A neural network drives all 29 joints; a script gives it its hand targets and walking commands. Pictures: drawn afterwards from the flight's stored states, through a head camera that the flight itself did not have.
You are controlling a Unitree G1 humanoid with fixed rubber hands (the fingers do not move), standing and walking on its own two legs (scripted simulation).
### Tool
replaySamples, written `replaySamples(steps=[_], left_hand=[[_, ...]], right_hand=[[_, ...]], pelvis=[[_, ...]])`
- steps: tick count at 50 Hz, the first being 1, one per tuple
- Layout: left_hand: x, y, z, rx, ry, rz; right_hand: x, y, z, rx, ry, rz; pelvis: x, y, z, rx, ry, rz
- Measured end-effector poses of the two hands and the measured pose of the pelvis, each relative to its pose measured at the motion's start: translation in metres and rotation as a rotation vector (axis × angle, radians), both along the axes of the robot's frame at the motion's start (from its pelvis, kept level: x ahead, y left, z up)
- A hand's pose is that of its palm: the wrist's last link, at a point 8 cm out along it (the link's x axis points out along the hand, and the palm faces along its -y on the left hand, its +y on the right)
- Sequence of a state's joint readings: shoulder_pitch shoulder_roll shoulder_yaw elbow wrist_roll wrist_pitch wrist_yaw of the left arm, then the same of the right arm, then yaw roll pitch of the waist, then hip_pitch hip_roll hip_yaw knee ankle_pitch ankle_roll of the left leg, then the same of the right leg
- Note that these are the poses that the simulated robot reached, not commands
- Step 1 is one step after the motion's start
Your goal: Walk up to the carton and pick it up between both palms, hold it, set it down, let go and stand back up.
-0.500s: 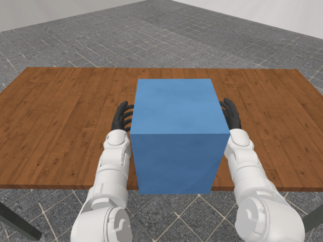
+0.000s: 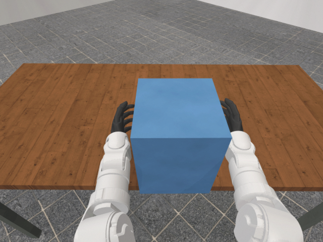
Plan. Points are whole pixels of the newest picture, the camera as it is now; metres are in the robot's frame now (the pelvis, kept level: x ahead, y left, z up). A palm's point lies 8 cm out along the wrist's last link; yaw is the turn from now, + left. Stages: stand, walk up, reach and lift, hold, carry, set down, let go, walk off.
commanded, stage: set down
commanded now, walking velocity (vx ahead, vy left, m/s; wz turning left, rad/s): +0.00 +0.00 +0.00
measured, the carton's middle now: (174, 137) +0.41 -0.01 +0.06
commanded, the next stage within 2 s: none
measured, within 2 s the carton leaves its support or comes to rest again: neither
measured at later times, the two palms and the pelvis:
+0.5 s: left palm (119, 131) +0.39 +0.14 +0.10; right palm (232, 130) +0.39 -0.16 +0.10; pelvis +0.00 +0.01 +0.00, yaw -1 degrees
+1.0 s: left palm (122, 133) +0.41 +0.14 +0.07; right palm (229, 134) +0.40 -0.16 +0.07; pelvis +0.00 +0.01 +0.00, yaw -3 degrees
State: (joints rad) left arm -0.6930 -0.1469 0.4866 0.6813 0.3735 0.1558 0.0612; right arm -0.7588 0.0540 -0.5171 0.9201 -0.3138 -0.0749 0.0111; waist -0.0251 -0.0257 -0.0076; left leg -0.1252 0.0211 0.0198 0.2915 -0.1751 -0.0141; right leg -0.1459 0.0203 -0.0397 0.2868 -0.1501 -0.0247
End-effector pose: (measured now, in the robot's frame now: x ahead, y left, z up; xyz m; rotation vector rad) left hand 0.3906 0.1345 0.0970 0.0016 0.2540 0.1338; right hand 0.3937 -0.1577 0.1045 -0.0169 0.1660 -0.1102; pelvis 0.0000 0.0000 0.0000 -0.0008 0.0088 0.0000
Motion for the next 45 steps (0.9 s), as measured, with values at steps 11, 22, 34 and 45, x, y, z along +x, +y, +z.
replaySamples(steps=[11,22,34,45], left_hand=[[0.001,0.001,-0.001,-0.003,-0.004,-0.006],[0.001,0.001,0.000,0.009,-0.011,-0.010],[0.002,0.001,-0.002,0.015,-0.016,-0.013],[0.010,0.002,-0.015,0.042,0.019,-0.015]], right_hand=[[-0.001,0.001,0.000,-0.004,-0.007,0.002],[-0.002,0.001,-0.001,-0.002,-0.023,0.001],[-0.003,0.001,-0.004,0.002,-0.049,-0.005],[0.003,-0.002,-0.012,-0.038,0.011,0.034]], pelvis=[[-0.001,0.004,0.000,0.004,-0.001,-0.011],[0.001,0.007,0.000,-0.001,-0.007,-0.017],[0.003,0.005,0.000,0.000,-0.018,-0.016],[0.001,0.006,0.000,0.003,0.010,-0.035]])
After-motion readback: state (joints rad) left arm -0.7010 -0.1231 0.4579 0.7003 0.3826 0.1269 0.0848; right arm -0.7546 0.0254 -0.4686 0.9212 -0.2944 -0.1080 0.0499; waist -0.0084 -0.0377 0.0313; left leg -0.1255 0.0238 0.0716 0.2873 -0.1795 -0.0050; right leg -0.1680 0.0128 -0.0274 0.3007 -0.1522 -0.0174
